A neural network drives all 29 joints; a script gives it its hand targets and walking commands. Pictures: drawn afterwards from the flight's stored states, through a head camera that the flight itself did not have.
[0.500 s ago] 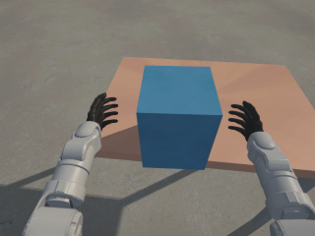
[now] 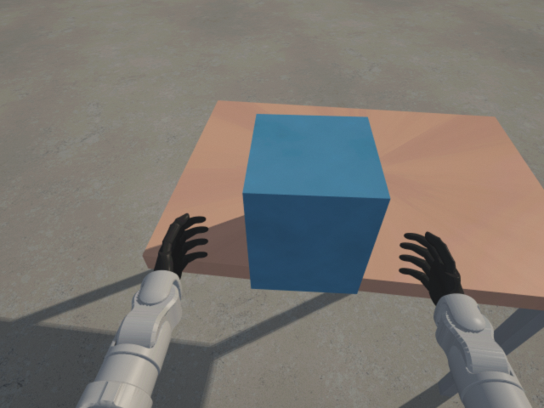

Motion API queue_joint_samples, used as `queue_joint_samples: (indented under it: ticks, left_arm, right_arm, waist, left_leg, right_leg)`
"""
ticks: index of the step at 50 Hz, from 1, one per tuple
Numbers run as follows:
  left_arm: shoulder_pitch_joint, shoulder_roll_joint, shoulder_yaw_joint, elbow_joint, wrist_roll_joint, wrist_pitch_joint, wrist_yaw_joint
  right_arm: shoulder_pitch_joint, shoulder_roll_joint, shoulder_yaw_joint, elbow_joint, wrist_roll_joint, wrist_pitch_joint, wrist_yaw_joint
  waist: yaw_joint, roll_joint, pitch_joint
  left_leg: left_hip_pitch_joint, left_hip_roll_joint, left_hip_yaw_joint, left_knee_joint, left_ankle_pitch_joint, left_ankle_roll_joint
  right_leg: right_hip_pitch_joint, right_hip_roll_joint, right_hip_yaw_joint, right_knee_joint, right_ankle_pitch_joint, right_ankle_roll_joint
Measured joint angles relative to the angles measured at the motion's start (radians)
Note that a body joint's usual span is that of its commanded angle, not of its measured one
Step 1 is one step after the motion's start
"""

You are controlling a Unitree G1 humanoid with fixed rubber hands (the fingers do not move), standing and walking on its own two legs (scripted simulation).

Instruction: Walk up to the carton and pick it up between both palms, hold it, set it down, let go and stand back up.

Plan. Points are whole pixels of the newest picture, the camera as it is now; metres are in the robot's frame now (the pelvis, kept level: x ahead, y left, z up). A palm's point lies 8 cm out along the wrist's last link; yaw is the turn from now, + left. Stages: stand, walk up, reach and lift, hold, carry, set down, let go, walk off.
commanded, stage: set down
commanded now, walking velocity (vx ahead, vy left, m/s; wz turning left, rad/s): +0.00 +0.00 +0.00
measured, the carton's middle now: (307, 205) +0.48 -0.05 +0.04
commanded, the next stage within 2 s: let go in 0.16 s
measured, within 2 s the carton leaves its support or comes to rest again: neither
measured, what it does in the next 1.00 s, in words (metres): stands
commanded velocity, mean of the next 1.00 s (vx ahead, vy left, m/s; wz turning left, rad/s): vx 0.00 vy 0.00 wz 0.00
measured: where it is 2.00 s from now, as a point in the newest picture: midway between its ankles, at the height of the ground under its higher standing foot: outside the picture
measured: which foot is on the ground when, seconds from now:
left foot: down 0.00-1.00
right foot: down 0.00-1.00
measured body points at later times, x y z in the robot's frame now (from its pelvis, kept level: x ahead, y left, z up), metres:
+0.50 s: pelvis +0.01 +0.01 +0.00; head +0.02 +0.00 +0.45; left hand +0.29 +0.17 -0.01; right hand +0.27 -0.24 -0.02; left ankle -0.01 +0.10 -0.75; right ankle +0.02 -0.12 -0.75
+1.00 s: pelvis +0.03 +0.00 -0.01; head +0.04 +0.03 +0.44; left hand +0.18 +0.24 -0.09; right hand +0.17 -0.23 -0.10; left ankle -0.01 +0.10 -0.75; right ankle +0.02 -0.12 -0.75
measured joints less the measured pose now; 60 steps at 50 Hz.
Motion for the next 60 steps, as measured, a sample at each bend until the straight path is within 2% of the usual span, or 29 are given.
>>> queue_joint_samples:
  ticks: [7,12,17,22,25,29,38,43,54,57,60]
  left_arm:
    - [0.097,-0.001,0.002,0.013,0.016,-0.102,-0.014]
    - [0.127,0.025,-0.039,0.028,-0.012,-0.166,0.007]
    - [0.134,0.022,-0.093,0.041,-0.030,-0.246,0.035]
    - [0.193,-0.013,-0.102,0.057,0.008,-0.293,0.030]
    - [0.237,-0.024,-0.084,0.062,0.039,-0.278,0.022]
    - [0.290,-0.016,-0.047,0.052,0.072,-0.212,0.006]
    - [0.481,0.063,-0.020,-0.110,0.146,0.021,-0.050]
    - [0.571,0.087,-0.020,-0.152,0.177,0.091,-0.065]
    - [0.586,0.128,-0.023,-0.140,0.163,0.058,-0.054]
    - [0.602,0.132,-0.022,-0.059,0.183,-0.034,-0.074]
    - [0.659,0.147,-0.013,0.020,0.190,-0.083,-0.089]
  right_arm:
    - [0.109,-0.011,0.027,-0.002,0.030,-0.081,0.009]
    - [0.148,0.009,0.022,-0.012,0.051,-0.114,0.017]
    - [0.159,0.027,0.005,-0.014,0.040,-0.165,0.028]
    - [0.194,0.034,0.001,0.037,0.010,-0.233,0.030]
    - [0.222,0.032,0.012,0.084,-0.004,-0.262,0.022]
    - [0.258,0.036,0.039,0.145,-0.023,-0.272,0.006]
    - [0.372,0.098,0.076,0.170,-0.104,-0.230,-0.035]
    - [0.415,0.115,0.058,0.233,-0.161,-0.230,-0.043]
    - [0.416,0.112,0.014,0.296,-0.234,-0.295,-0.003]
    - [0.429,0.088,0.009,0.270,-0.307,-0.161,0.011]
    - [0.460,0.065,0.005,0.261,-0.326,-0.051,0.016]
  waist:
    - [0.006,-0.022,0.013]
    - [0.014,-0.038,0.036]
    - [0.015,-0.026,0.044]
    - [0.007,-0.002,0.021]
    - [0.002,0.003,0.000]
    - [0.004,-0.012,-0.015]
    - [0.017,-0.063,0.014]
    - [0.020,-0.066,0.027]
    - [0.031,-0.075,0.063]
    - [0.032,-0.066,0.032]
    - [0.025,-0.056,0.002]
  left_leg:
    - [0.033,0.003,0.000,0.004,-0.009,-0.001]
    - [0.004,0.007,0.006,0.042,-0.025,-0.002]
    - [-0.049,0.005,0.008,0.077,-0.036,0.002]
    - [-0.065,-0.001,0.004,0.082,-0.045,0.007]
    - [-0.056,-0.003,0.001,0.085,-0.057,0.009]
    - [-0.028,-0.002,0.000,0.092,-0.079,0.009]
    - [0.033,0.006,0.006,0.093,-0.109,-0.001]
    - [0.025,0.003,0.010,0.109,-0.118,-0.002]
    - [-0.023,0.000,0.007,0.184,-0.133,-0.002]
    - [-0.052,0.005,0.002,0.227,-0.149,0.004]
    - [-0.063,0.012,0.001,0.265,-0.173,0.004]
  right_leg:
    - [0.031,0.003,0.001,0.006,-0.010,-0.002]
    - [0.001,0.007,0.006,0.041,-0.021,-0.006]
    - [-0.048,0.005,0.007,0.068,-0.028,-0.002]
    - [-0.059,-0.001,0.004,0.068,-0.036,0.006]
    - [-0.051,-0.003,0.002,0.074,-0.050,0.009]
    - [-0.027,-0.002,0.000,0.089,-0.076,0.009]
    - [0.026,0.007,0.007,0.100,-0.109,0.004]
    - [0.013,0.004,0.012,0.124,-0.121,0.005]
    - [-0.042,0.000,0.008,0.218,-0.148,0.000]
    - [-0.063,0.005,0.002,0.246,-0.158,0.005]
    - [-0.070,0.011,0.000,0.274,-0.174,0.004]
